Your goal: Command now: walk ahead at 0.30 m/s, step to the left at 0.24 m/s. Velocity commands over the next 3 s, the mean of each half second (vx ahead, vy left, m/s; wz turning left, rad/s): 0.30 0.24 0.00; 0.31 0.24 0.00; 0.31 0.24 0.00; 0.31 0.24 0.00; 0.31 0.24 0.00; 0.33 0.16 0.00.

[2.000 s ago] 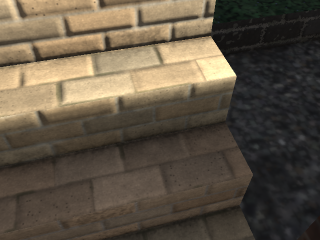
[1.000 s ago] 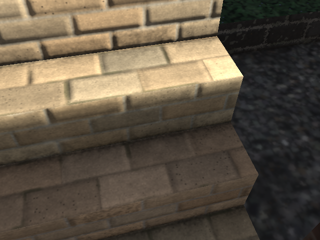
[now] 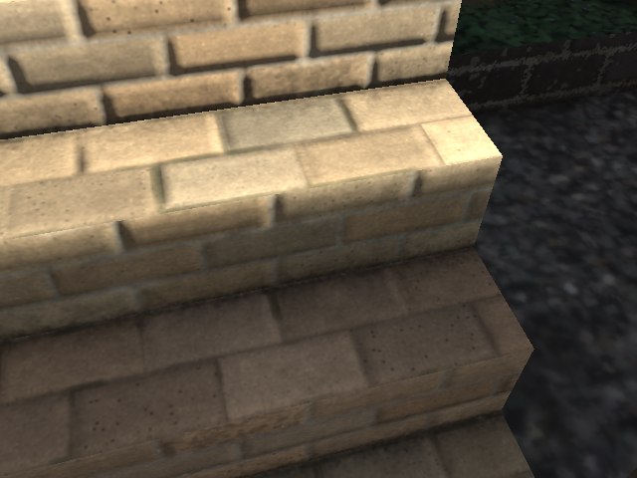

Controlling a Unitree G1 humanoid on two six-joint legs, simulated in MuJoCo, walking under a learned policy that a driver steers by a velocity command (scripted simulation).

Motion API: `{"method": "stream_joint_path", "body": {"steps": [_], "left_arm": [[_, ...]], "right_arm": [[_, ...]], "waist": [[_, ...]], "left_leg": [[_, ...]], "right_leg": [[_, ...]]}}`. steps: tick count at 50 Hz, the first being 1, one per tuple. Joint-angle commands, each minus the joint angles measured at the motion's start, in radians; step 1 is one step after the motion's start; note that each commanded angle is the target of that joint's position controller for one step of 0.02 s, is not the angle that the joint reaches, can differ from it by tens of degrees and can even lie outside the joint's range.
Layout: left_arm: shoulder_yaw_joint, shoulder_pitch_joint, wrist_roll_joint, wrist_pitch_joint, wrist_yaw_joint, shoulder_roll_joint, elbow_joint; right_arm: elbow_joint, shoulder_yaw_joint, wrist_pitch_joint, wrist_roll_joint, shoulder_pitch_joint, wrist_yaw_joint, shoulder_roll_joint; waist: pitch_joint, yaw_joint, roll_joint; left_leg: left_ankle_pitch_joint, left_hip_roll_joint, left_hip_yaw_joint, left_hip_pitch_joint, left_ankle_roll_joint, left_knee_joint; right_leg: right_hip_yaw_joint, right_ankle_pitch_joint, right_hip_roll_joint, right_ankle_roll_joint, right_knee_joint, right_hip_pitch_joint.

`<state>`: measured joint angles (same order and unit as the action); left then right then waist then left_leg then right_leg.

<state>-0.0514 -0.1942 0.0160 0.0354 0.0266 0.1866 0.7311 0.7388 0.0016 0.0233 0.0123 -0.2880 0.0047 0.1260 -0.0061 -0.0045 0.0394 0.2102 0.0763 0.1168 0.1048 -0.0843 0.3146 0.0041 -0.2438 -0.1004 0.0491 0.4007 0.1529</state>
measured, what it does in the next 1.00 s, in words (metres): stands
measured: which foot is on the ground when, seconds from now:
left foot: down 0.00-1.00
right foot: down 0.00-1.00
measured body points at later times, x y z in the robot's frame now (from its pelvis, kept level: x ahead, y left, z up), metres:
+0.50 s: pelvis +0.00 -0.01 +0.00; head +0.02 -0.01 +0.45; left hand +0.12 +0.24 -0.11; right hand +0.09 -0.25 -0.13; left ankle -0.02 +0.06 -0.74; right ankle -0.02 -0.17 -0.74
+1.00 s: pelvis +0.00 -0.01 +0.00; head +0.02 -0.02 +0.45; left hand +0.13 +0.23 -0.11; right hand +0.09 -0.25 -0.13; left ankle -0.02 +0.06 -0.74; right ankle -0.02 -0.17 -0.74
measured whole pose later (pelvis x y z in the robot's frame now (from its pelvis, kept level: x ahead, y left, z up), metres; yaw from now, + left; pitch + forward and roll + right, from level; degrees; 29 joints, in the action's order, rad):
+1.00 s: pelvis +0.00 -0.01 +0.00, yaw +1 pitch +0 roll +1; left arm -0.07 -0.23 0.02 0.03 0.04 0.19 0.69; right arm 0.76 -0.03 0.02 0.01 -0.29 -0.02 0.19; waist -0.02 0.00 0.00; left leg 0.23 0.05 0.10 0.12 -0.06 0.35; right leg -0.04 -0.25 -0.09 0.06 0.39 0.15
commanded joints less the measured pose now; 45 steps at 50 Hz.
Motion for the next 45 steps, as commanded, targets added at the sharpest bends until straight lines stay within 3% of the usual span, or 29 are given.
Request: {"method": "stream_joint_path", "body": {"steps": [1, 3, 4, 8, 16, 17, 18, 21, 29, 35, 36, 45], "left_arm": [[-0.029, 0.028, 0.021, -0.031, 0.016, 0.133, -0.072], [-0.026, 0.035, 0.007, -0.026, 0.009, 0.115, -0.074], [-0.022, 0.036, 0.005, -0.027, 0.010, 0.096, -0.076], [-0.021, 0.021, 0.006, -0.032, 0.013, 0.089, -0.080], [-0.020, 0.022, 0.008, -0.032, 0.006, 0.096, -0.086], [-0.036, -0.004, 0.006, -0.029, 0.016, 0.120, -0.083], [-0.036, -0.024, 0.008, -0.031, 0.020, 0.116, -0.080], [-0.038, -0.008, 0.005, -0.028, 0.024, 0.114, -0.085], [-0.043, -0.015, 0.002, -0.022, 0.018, 0.110, -0.100], [-0.045, -0.043, 0.007, -0.022, 0.019, 0.102, -0.103], [-0.045, -0.033, 0.004, -0.021, 0.018, 0.110, -0.106], [-0.044, -0.036, 0.006, -0.021, 0.016, 0.097, -0.112]], "right_arm": [[-0.053, -0.036, -0.008, -0.017, -0.018, -0.021, 0.126], [-0.054, -0.033, -0.005, -0.011, -0.019, -0.026, 0.127], [-0.049, -0.034, -0.003, -0.008, -0.015, -0.025, 0.131], [-0.038, -0.032, 0.002, -0.006, 0.001, -0.025, 0.137], [-0.017, -0.024, 0.001, -0.004, 0.004, -0.029, 0.154], [-0.017, -0.046, 0.003, 0.001, -0.025, -0.029, 0.187], [-0.004, -0.047, 0.004, -0.001, -0.030, -0.022, 0.189], [-0.019, -0.044, 0.004, 0.000, -0.021, -0.020, 0.161], [-0.032, -0.051, 0.003, 0.003, -0.028, -0.028, 0.167], [-0.020, -0.051, 0.006, -0.001, -0.040, -0.023, 0.163], [-0.032, -0.051, 0.005, 0.001, -0.036, -0.026, 0.158], [-0.029, -0.053, 0.007, 0.000, -0.036, -0.027, 0.155]], "waist": [[-0.021, -0.006, -0.127], [-0.046, -0.012, -0.010], [-0.046, -0.005, 0.002], [0.027, 0.005, -0.032], [0.029, 0.002, -0.032], [0.010, -0.004, -0.040], [0.028, 0.011, -0.068], [0.011, 0.002, -0.029], [0.001, -0.007, -0.006], [0.021, 0.010, -0.053], [0.007, -0.005, -0.025], [0.012, 0.000, -0.035]], "left_leg": [[-0.187, -0.133, -0.075, 0.036, 0.034, -0.047], [-0.193, -0.150, -0.085, 0.005, 0.037, -0.053], [-0.237, -0.158, -0.093, -0.012, 0.040, -0.041], [-0.334, -0.164, -0.094, -0.070, 0.039, -0.021], [-0.308, -0.168, -0.097, -0.074, 0.041, -0.026], [-0.324, -0.162, -0.098, -0.070, 0.046, -0.010], [-0.305, -0.157, -0.088, -0.067, 0.041, 0.003], [-0.248, -0.154, -0.088, -0.042, 0.038, 0.003], [-0.293, -0.161, -0.098, -0.055, 0.047, 0.000], [-0.291, -0.157, -0.090, -0.057, 0.045, 0.006], [-0.298, -0.160, -0.095, -0.057, 0.049, 0.000], [-0.309, -0.163, -0.094, -0.059, 0.051, 0.002]], "right_leg": [[-0.029, 0.107, -0.028, -0.020, -0.026, 0.011], [-0.020, 0.084, -0.043, -0.014, -0.053, 0.076], [-0.022, 0.085, -0.040, -0.011, -0.063, 0.084], [-0.029, 0.107, -0.034, -0.014, -0.062, 0.060], [-0.025, 0.114, -0.040, -0.018, -0.075, 0.054], [-0.041, 0.122, -0.034, -0.018, -0.042, 0.071], [-0.036, 0.126, -0.039, -0.020, -0.040, 0.054], [-0.030, 0.127, -0.045, -0.024, -0.046, 0.064], [-0.039, 0.119, -0.038, -0.024, -0.048, 0.082], [-0.036, 0.116, -0.042, -0.024, -0.054, 0.051], [-0.042, 0.119, -0.039, -0.024, -0.052, 0.071], [-0.044, 0.122, -0.040, -0.023, -0.060, 0.065]]}}
Next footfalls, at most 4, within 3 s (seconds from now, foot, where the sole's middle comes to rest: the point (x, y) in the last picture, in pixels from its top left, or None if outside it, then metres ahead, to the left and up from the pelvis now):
none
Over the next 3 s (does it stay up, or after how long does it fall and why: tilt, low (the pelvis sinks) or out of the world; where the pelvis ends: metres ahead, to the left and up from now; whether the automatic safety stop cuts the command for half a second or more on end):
stays up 0.01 -0.03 0.00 its command is cut before an obstacle from the start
